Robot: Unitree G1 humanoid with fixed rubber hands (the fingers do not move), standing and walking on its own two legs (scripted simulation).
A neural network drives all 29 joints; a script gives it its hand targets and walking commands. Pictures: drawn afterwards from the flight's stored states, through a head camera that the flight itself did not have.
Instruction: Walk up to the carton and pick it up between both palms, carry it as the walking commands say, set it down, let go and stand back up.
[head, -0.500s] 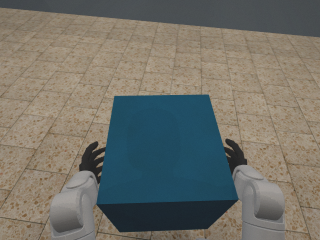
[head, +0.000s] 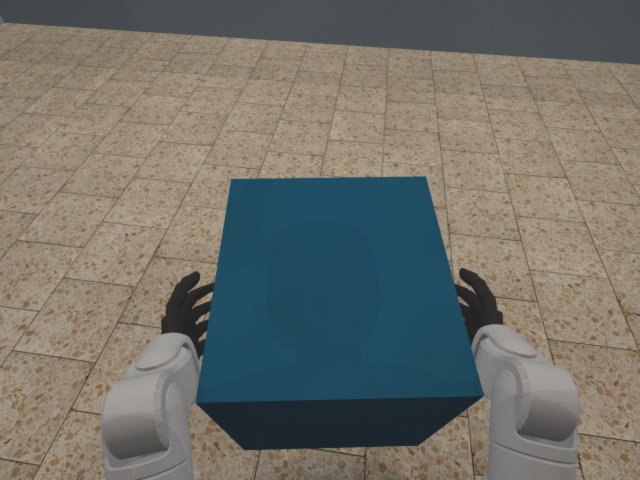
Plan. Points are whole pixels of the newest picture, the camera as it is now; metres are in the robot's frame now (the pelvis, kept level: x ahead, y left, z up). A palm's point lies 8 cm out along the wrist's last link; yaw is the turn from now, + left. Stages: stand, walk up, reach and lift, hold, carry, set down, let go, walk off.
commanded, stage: carry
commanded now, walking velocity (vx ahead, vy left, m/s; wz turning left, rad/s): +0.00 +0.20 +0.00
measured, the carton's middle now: (330, 320) +0.31 -0.01 +0.02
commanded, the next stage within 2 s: none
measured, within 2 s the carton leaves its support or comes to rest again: neither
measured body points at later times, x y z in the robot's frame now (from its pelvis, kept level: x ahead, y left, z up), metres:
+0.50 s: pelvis -0.10 +0.15 +0.01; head -0.09 +0.15 +0.45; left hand +0.17 +0.30 +0.07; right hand +0.16 -0.03 +0.07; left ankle -0.04 +0.26 -0.72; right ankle -0.05 -0.02 -0.71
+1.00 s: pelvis -0.22 +0.26 +0.00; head -0.21 +0.27 +0.45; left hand +0.06 +0.42 +0.07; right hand +0.04 +0.08 +0.07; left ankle -0.16 +0.39 -0.72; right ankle -0.17 +0.10 -0.72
